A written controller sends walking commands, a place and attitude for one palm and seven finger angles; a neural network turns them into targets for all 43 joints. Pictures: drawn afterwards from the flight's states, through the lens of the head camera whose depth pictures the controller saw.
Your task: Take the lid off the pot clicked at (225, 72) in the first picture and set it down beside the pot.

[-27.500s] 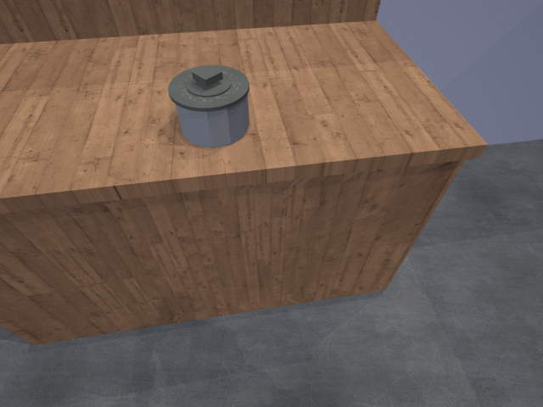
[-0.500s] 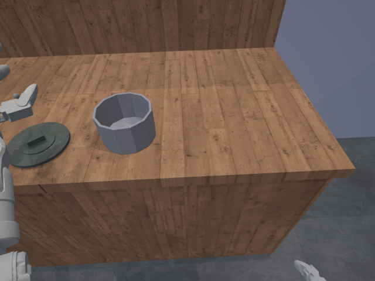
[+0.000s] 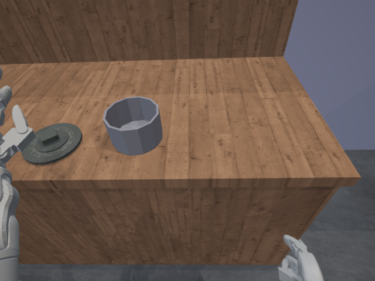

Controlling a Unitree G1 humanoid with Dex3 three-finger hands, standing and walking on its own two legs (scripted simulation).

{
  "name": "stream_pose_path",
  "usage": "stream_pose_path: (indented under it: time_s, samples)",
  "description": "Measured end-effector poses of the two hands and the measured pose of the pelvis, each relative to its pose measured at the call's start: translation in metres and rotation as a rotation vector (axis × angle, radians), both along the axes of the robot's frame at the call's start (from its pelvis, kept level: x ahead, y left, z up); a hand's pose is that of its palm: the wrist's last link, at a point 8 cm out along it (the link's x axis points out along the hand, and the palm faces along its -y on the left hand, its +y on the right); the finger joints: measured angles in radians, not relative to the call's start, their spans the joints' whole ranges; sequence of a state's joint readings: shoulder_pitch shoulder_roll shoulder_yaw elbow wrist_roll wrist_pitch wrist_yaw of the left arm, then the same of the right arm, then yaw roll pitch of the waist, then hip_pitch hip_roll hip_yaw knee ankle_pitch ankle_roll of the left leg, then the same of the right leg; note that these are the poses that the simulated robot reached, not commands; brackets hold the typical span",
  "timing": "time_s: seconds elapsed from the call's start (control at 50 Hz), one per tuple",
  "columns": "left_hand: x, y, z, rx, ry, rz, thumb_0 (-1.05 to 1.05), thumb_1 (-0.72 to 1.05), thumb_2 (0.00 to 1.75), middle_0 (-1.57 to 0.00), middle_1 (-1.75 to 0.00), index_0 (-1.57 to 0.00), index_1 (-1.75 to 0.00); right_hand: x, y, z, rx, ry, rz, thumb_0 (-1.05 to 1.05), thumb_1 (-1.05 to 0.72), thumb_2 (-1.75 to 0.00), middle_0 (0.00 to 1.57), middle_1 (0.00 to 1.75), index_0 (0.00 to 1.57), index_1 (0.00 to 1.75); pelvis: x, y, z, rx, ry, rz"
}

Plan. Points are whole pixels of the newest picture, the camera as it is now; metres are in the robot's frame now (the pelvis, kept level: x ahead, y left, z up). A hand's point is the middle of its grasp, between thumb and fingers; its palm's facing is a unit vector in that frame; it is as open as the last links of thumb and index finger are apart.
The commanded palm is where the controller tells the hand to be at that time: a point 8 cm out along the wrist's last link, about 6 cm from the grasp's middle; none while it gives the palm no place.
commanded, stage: draw the hand back to the body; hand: left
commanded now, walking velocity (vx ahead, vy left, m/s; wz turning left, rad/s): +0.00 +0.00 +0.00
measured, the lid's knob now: (48, 136) +0.45 +0.46 +0.04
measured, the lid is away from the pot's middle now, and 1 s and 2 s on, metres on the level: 0.25 0.25 0.25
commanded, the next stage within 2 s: step back with the hand held close in 0.72 s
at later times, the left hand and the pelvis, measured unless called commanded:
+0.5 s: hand (4, 181) +0.18 +0.28 +0.23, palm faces +0.45 -0.84 -0.31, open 7.4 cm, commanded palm +0.12 +0.31 +0.23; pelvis -0.02 +0.03 +0.00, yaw +0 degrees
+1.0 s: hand out of the picture +0.15 +0.28 +0.23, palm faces +0.44 -0.81 -0.39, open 7.4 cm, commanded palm +0.09 +0.33 +0.23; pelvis -0.04 +0.05 +0.00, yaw +1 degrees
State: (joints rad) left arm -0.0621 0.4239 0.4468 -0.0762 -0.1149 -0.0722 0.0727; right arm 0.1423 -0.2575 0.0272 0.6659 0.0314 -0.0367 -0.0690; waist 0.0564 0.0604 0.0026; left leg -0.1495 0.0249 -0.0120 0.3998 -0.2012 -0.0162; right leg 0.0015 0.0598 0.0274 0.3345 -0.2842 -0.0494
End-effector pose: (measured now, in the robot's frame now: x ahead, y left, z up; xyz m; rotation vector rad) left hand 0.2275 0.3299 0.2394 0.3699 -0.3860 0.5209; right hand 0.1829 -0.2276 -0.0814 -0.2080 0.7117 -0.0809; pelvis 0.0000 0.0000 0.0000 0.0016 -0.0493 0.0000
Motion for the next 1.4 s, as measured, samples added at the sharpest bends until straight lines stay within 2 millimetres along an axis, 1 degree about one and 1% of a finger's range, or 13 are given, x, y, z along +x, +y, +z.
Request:
stream_pose_path:
  time_s: [0.18,0.3,0.42,0.52,0.62,0.74,0.84,0.94,1.0,1.08,1.16,1.24,1.4]
  samples:
    - [-0.033,-0.006,-0.003,0.025,-0.011,-0.035,0.02,0.88,0.90,-0.21,-0.31,-0.21,-0.30,-0.004,0.018,0.004,0.005,-0.018,0.022,0.02,-0.90,-0.89,0.20,0.30,0.20,0.30,-0.006,0.008,0.001,-0.003,-0.019,-0.001]
    - [-0.052,-0.006,-0.008,0.038,0.001,-0.054,0.02,0.89,0.90,-0.21,-0.31,-0.21,-0.30,-0.010,0.028,0.005,0.001,-0.021,0.029,0.02,-0.90,-0.89,0.20,0.30,0.20,0.30,-0.011,0.015,0.002,-0.006,-0.033,-0.002]
    - [-0.074,-0.014,-0.009,0.058,-0.001,-0.094,0.02,0.89,0.90,-0.21,-0.30,-0.21,-0.30,-0.015,0.037,0.008,-0.004,-0.038,0.041,0.02,-0.90,-0.89,0.20,0.30,0.20,0.30,-0.016,0.022,0.002,-0.010,-0.044,-0.002]
    - [-0.092,-0.016,-0.008,0.083,0.002,-0.110,0.02,0.89,0.90,-0.21,-0.30,-0.21,-0.30,-0.017,0.044,0.011,-0.002,-0.053,0.049,0.02,-0.90,-0.89,0.20,0.30,0.20,0.30,-0.020,0.027,0.002,-0.013,-0.053,0.000]
    - [-0.108,-0.019,-0.012,0.085,0.023,-0.129,0.02,0.89,0.90,-0.21,-0.30,-0.21,-0.30,-0.019,0.051,0.014,-0.004,-0.068,0.063,0.02,-0.90,-0.89,0.20,0.30,0.20,0.30,-0.025,0.031,0.002,-0.016,-0.059,0.003]
    - [-0.120,-0.014,-0.008,0.102,-0.002,-0.107,0.02,0.89,0.90,-0.21,-0.30,-0.21,-0.30,-0.022,0.059,0.014,-0.012,-0.071,0.085,0.02,-0.90,-0.89,0.20,0.30,0.20,0.30,-0.030,0.033,0.002,-0.020,-0.067,0.011]
    - [-0.122,-0.014,-0.008,0.093,-0.007,-0.107,0.02,0.89,0.90,-0.21,-0.30,-0.21,-0.30,-0.025,0.063,0.014,-0.006,-0.075,0.091,0.02,-0.90,-0.89,0.20,0.30,0.20,0.30,-0.033,0.035,0.002,-0.020,-0.070,0.011]
    - [-0.121,-0.009,0.004,0.192,-0.043,-0.108,0.02,0.89,0.90,-0.21,-0.30,-0.21,-0.30,-0.028,0.060,0.014,-0.010,-0.058,0.072,0.02,-0.90,-0.89,0.20,0.30,0.20,0.30,-0.035,0.040,0.000,-0.044,-0.025,0.012]
    - [-0.114,-0.007,0.000,0.209,-0.030,-0.139,0.02,0.89,0.90,-0.21,-0.30,-0.21,-0.30,-0.034,0.054,0.012,-0.027,-0.032,0.032,0.02,-0.90,-0.89,0.20,0.30,0.20,0.30,-0.036,0.046,-0.002,-0.049,-0.002,0.007]
    - [-0.104,-0.001,-0.016,0.197,0.049,-0.192,0.01,0.89,0.90,-0.21,-0.30,-0.21,-0.30,-0.048,0.047,0.012,-0.054,0.005,-0.033,0.02,-0.90,-0.89,0.20,0.30,0.20,0.30,-0.039,0.056,-0.003,-0.043,0.018,-0.008]
    - [-0.102,0.005,-0.027,0.215,0.113,-0.238,0.02,0.89,0.90,-0.21,-0.30,-0.21,-0.30,-0.065,0.045,0.014,-0.081,0.035,-0.076,0.02,-0.90,-0.89,0.20,0.30,0.20,0.30,-0.046,0.064,-0.004,-0.036,0.031,-0.018]
    - [-0.115,0.007,-0.024,0.269,0.111,-0.267,0.02,0.89,0.90,-0.21,-0.31,-0.22,-0.30,-0.080,0.050,0.015,-0.094,0.044,-0.081,0.02,-0.90,-0.89,0.20,0.30,0.20,0.30,-0.057,0.070,-0.007,-0.034,0.039,-0.025]
    - [-0.155,0.008,0.002,0.363,-0.013,-0.222,0.02,0.88,0.90,-0.22,-0.31,-0.22,-0.30,-0.105,0.067,0.002,-0.048,0.008,-0.059,0.02,-0.90,-0.89,0.20,0.30,0.20,0.30,-0.084,0.074,-0.014,-0.045,0.033,-0.019]
